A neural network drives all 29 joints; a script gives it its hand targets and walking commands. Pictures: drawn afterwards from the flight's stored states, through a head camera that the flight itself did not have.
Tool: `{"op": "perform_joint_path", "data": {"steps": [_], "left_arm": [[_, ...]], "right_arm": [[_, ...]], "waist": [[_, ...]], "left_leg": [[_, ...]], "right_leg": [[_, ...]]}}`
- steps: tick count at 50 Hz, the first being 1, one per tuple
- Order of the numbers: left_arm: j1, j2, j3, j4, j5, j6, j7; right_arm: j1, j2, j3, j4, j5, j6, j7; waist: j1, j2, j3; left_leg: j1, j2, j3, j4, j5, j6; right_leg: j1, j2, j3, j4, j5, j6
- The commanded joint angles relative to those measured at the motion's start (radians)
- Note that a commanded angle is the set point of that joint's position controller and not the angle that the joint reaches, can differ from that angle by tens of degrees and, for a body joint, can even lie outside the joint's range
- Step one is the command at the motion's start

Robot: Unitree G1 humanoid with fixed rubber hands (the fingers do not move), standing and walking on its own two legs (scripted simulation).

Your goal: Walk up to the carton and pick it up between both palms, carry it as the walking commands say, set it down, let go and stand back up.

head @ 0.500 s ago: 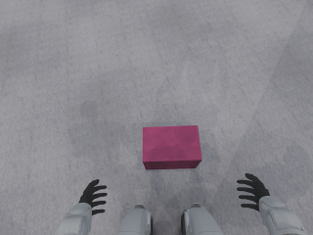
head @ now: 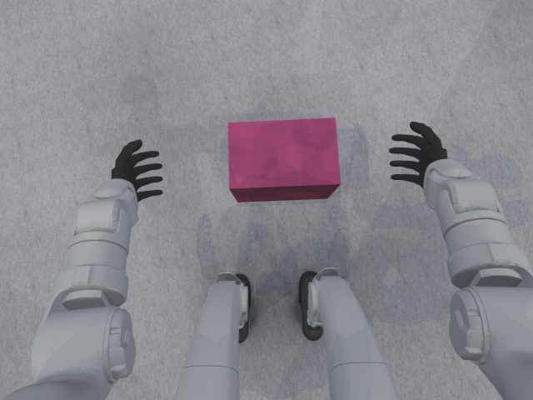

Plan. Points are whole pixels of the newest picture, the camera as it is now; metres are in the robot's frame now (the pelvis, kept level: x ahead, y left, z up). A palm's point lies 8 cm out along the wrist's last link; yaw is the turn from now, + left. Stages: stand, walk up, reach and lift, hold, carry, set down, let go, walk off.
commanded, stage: reach and lift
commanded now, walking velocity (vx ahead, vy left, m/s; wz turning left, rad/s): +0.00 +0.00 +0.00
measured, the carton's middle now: (282, 163) +0.57 -0.02 -0.57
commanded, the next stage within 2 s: none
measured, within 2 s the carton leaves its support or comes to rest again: neither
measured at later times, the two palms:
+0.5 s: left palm (131, 111) +0.53 +0.24 -0.12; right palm (427, 88) +0.55 -0.25 -0.11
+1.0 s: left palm (155, 114) +0.56 +0.23 -0.20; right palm (410, 92) +0.58 -0.25 -0.18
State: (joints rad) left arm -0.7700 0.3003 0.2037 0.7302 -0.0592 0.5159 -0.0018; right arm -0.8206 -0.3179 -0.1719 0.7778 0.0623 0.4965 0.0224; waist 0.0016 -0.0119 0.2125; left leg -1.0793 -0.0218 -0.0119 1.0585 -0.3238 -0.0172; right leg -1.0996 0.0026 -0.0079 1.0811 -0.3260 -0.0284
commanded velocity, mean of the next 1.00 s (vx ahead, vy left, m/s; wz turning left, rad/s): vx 0.00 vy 0.00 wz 0.00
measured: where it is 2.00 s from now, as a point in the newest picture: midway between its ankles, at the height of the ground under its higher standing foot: (275, 319)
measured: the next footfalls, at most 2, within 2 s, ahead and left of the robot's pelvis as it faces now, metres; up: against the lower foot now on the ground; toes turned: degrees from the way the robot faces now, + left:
none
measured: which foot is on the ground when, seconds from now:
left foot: down 0.00-1.00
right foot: down 0.00-1.00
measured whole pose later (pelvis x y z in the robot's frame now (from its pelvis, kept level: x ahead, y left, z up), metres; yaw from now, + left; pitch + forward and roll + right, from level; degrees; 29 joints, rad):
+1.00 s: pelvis +0.03 +0.01 -0.07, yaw +0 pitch +46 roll +2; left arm -1.23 0.33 0.39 0.85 -0.01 0.22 0.00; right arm -1.34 -0.50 -0.34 1.00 0.04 0.19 0.13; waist 0.01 0.00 0.09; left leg -1.68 -0.03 0.00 1.27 -0.40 0.00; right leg -1.70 0.02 0.03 1.28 -0.39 0.00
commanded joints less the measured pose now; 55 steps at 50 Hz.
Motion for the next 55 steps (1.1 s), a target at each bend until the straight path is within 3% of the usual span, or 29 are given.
{"op": "perform_joint_path", "data": {"steps": [1,12,24,29,38,46,55], "left_arm": [[-0.280,0.186,0.054,-0.092,0.010,-0.057,0.005],[-0.420,0.223,0.094,-0.058,-0.020,-0.211,0.006],[-0.574,0.264,0.153,-0.010,-0.017,-0.289,-0.022],[-0.626,0.261,0.161,-0.041,-0.017,-0.304,-0.024],[-0.641,0.199,0.190,-0.036,0.034,-0.309,-0.012],[-0.683,0.176,0.207,-0.004,0.063,-0.324,0.003],[-0.802,0.242,0.149,-0.019,0.000,-0.290,0.039]], "right_arm": [[-0.291,-0.182,-0.036,-0.103,0.009,-0.047,-0.017],[-0.448,-0.255,-0.047,-0.038,0.051,-0.188,0.005],[-0.635,-0.318,-0.081,-0.001,0.034,-0.263,0.045],[-0.692,-0.353,-0.118,-0.001,0.008,-0.281,0.060],[-0.692,-0.352,-0.174,0.056,-0.024,-0.316,0.094],[-0.746,-0.356,-0.191,0.110,-0.028,-0.335,0.111],[-0.859,-0.446,-0.148,0.112,0.023,-0.306,0.084]], "waist": [[0.015,-0.021,-1.006],[0.007,0.002,-1.250],[0.029,-0.031,-1.383],[0.009,-0.034,-1.431],[0.001,-0.008,-1.400],[0.014,-0.024,-1.344],[0.006,-0.034,-1.492]], "left_leg": [[0.197,-0.021,0.061,-0.116,0.005,-0.001],[0.131,-0.039,0.046,-0.034,0.298,-0.022],[0.017,-0.044,0.061,-0.014,0.390,-0.013],[0.059,-0.042,0.054,-0.021,0.458,-0.016],[0.116,-0.037,0.025,0.002,0.565,-0.024],[-0.050,-0.045,0.028,0.154,0.450,-0.029],[-0.137,-0.046,0.049,0.390,0.334,-0.030]], "right_leg": [[0.457,0.004,0.019,-0.143,0.045,0.033],[0.394,0.029,0.032,-0.057,0.364,0.028],[0.434,0.022,0.053,0.001,0.552,0.035],[0.427,0.023,0.042,-0.006,0.620,0.038],[0.250,0.029,0.023,0.000,0.641,0.038],[0.027,0.037,0.019,0.151,0.520,0.040],[-0.107,0.043,-0.011,0.390,0.393,0.048]]}}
